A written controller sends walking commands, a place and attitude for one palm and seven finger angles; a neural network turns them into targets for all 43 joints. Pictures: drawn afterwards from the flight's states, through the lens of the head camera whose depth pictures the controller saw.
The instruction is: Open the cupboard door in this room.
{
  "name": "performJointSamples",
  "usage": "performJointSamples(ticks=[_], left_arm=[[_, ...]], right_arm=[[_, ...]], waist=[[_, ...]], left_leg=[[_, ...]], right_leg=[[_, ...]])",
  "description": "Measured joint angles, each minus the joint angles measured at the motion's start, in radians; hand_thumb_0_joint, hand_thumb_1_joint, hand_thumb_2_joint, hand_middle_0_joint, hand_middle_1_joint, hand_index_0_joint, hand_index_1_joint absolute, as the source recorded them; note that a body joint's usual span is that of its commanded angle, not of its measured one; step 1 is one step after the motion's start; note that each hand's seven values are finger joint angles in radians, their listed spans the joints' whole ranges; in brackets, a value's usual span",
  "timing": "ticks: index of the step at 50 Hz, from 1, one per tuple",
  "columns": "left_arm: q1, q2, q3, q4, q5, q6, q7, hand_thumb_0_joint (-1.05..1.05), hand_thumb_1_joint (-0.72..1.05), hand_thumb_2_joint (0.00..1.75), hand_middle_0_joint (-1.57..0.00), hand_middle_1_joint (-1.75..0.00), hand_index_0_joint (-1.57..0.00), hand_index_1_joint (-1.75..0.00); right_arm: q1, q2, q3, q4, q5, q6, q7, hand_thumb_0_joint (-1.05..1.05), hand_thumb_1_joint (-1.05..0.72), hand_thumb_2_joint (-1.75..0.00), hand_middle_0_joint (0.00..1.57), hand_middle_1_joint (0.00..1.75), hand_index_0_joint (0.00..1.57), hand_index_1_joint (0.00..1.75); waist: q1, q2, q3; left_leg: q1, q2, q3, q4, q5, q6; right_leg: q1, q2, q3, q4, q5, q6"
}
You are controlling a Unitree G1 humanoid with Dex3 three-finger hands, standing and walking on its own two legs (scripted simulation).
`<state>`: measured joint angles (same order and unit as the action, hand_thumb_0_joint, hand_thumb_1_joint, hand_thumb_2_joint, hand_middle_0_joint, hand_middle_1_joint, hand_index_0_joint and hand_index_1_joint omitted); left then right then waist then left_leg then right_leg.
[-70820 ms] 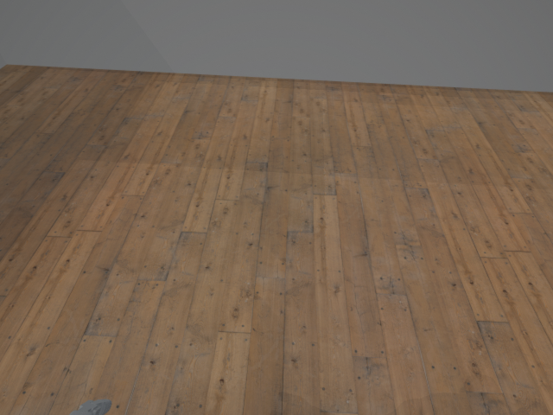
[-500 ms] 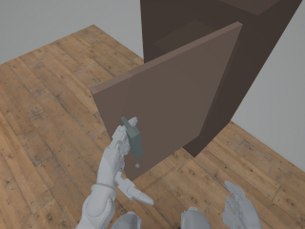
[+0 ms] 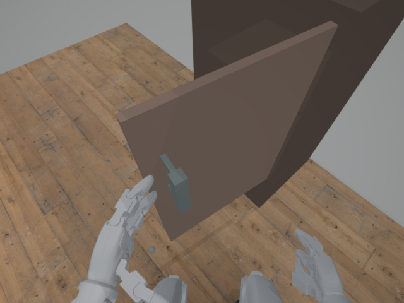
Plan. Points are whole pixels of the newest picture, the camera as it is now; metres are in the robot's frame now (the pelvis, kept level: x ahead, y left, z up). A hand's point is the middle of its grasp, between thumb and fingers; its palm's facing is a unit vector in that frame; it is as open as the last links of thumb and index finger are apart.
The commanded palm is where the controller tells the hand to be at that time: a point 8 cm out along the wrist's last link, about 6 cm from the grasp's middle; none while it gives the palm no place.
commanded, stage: slide the hand sideways off the handle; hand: left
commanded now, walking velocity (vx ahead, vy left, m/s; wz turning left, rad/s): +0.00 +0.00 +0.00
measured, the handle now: (174, 183) +0.32 +0.08 +0.06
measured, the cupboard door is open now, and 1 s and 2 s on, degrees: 82 82 82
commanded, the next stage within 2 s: draw the hand back to the body in 0.34 s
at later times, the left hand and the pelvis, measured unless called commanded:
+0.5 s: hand (121, 263) +0.18 +0.14 +0.06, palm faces -0.12 -0.99 -0.03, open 16.3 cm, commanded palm +0.16 +0.20 +0.08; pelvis -0.01 +0.00 -0.01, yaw +0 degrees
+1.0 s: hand (68, 244) +0.19 +0.19 +0.14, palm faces -0.02 -0.98 -0.18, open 16.0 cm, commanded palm +0.15 +0.25 +0.16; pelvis +0.01 +0.01 +0.05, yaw +0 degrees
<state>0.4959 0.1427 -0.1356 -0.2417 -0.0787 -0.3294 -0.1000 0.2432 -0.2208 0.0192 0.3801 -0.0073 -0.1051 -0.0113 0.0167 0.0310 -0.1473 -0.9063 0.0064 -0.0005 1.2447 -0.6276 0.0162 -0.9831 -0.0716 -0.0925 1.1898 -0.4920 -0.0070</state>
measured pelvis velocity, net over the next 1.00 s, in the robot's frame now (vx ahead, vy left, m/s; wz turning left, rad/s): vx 0.01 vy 0.01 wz -0.01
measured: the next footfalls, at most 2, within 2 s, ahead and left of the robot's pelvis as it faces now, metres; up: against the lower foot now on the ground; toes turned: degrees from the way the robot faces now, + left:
none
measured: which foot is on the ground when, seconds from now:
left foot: down 0.00-1.00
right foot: down 0.00-1.00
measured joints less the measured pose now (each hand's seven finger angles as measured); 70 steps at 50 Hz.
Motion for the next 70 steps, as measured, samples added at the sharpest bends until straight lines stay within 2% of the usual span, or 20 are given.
performJointSamples(ticks=[16, 24, 29, 37, 48, 50, 52, 54, 57, 62, 70], left_arm=[[0.063, 0.067, 0.157, 0.002, -0.114, -0.015, -0.131, -0.01, -0.50, 0.30, -0.15, -0.30, -0.15, -0.30], [0.056, 0.074, 0.173, 0.008, -0.142, -0.020, -0.161, -0.01, -0.50, 0.30, -0.15, -0.30, -0.15, -0.30], [0.056, 0.098, 0.186, -0.041, -0.144, 0.024, -0.152, -0.01, -0.50, 0.30, -0.15, -0.30, -0.15, -0.30], [0.081, 0.109, 0.222, -0.086, -0.166, 0.087, -0.142, -0.01, -0.50, 0.30, -0.15, -0.30, -0.15, -0.30], [0.103, 0.139, 0.276, -0.125, -0.191, 0.136, -0.158, -0.01, -0.47, 0.31, -0.15, -0.30, -0.15, -0.30], [0.112, 0.165, 0.268, -0.162, -0.109, 0.180, -0.073, -0.01, -0.44, 0.33, -0.15, -0.30, -0.16, -0.30], [0.135, 0.175, 0.261, -0.195, -0.043, 0.233, 0.034, -0.01, -0.39, 0.35, -0.16, -0.30, -0.16, -0.30], [0.156, 0.171, 0.256, -0.214, 0.000, 0.272, 0.114, -0.01, -0.34, 0.37, -0.16, -0.30, -0.16, -0.30], [0.164, 0.166, 0.251, -0.221, 0.039, 0.305, 0.184, -0.01, -0.25, 0.41, -0.16, -0.30, -0.17, -0.30], [0.131, 0.167, 0.263, -0.206, 0.063, 0.316, 0.229, -0.01, -0.09, 0.47, -0.17, -0.30, -0.17, -0.30], [0.070, 0.181, 0.333, -0.191, 0.062, 0.296, 0.232, 0.00, 0.18, 0.59, -0.18, -0.30, -0.18, -0.30]], right_arm=[[-0.002, -0.011, -0.019, 0.019, 0.021, -0.006, -0.034, 0.02, -0.90, -0.90, 0.20, 0.30, 0.20, 0.30], [-0.006, -0.015, -0.019, 0.026, 0.024, -0.024, -0.041, 0.02, -0.90, -0.90, 0.20, 0.30, 0.20, 0.30], [-0.003, -0.008, -0.012, 0.025, 0.033, -0.014, -0.045, 0.02, -0.90, -0.90, 0.20, 0.30, 0.20, 0.30], [0.028, -0.001, 0.016, 0.020, 0.044, -0.012, -0.052, 0.02, -0.90, -0.90, 0.20, 0.30, 0.20, 0.30], [0.043, -0.019, 0.020, 0.049, 0.053, -0.063, -0.054, 0.02, -0.90, -0.90, 0.20, 0.30, 0.20, 0.30], [0.044, -0.012, 0.018, 0.060, 0.043, -0.058, -0.067, 0.02, -0.90, -0.90, 0.20, 0.30, 0.20, 0.30], [0.040, -0.005, 0.019, 0.070, 0.036, -0.045, -0.078, 0.02, -0.90, -0.90, 0.20, 0.30, 0.20, 0.30], [0.039, -0.001, 0.021, 0.075, 0.033, -0.036, -0.086, 0.02, -0.90, -0.90, 0.20, 0.30, 0.20, 0.30], [0.040, 0.000, 0.027, 0.093, 0.026, -0.034, -0.095, 0.02, -0.90, -0.90, 0.20, 0.30, 0.20, 0.30], [0.036, -0.002, 0.038, 0.138, 0.019, -0.044, -0.099, 0.02, -0.90, -0.90, 0.20, 0.30, 0.20, 0.30], [0.005, 0.000, 0.038, 0.201, 0.009, -0.060, -0.089, 0.02, -0.90, -0.90, 0.20, 0.30, 0.20, 0.30]], waist=[[0.000, -0.003, -0.009], [-0.001, -0.003, -0.010], [0.002, 0.003, 0.004], [-0.005, 0.016, 0.009], [0.001, 0.019, 0.020], [0.016, 0.011, 0.018], [0.017, 0.012, 0.022], [0.016, 0.019, 0.029], [0.023, 0.027, 0.045], [0.039, 0.032, 0.078], [0.049, 0.037, 0.123]], left_leg=[[-0.014, 0.016, -0.019, 0.026, -0.010, -0.013], [-0.022, 0.017, -0.024, 0.039, -0.009, -0.011], [0.017, 0.019, -0.023, 0.020, -0.003, -0.007], [0.138, 0.016, -0.017, -0.096, 0.041, 0.001], [0.283, 0.017, -0.014, -0.205, 0.068, 0.005], [0.322, 0.016, -0.002, -0.239, 0.076, 0.007], [0.369, 0.015, 0.004, -0.284, 0.090, 0.009], [0.415, 0.013, 0.007, -0.328, 0.106, 0.010], [0.483, 0.008, 0.011, -0.395, 0.131, 0.012], [0.592, -0.001, 0.013, -0.501, 0.173, 0.012], [0.737, -0.002, 0.020, -0.654, 0.234, 0.006]], right_leg=[[-0.006, 0.015, -0.019, 0.013, -0.006, -0.013], [-0.009, 0.016, -0.022, 0.017, -0.001, -0.011], [0.033, 0.019, -0.022, -0.009, 0.009, -0.007], [0.159, 0.023, -0.019, -0.129, 0.053, 0.003], [0.308, 0.030, -0.019, -0.244, 0.083, 0.012], [0.339, 0.031, -0.008, -0.269, 0.089, 0.014], [0.383, 0.033, -0.002, -0.308, 0.102, 0.018], [0.428, 0.033, -0.001, -0.351, 0.116, 0.019], [0.495, 0.031, 0.002, -0.412, 0.137, 0.021], [0.600, 0.027, 0.002, -0.503, 0.168, 0.024], [0.733, 0.033, 0.007, -0.632, 0.216, 0.021]])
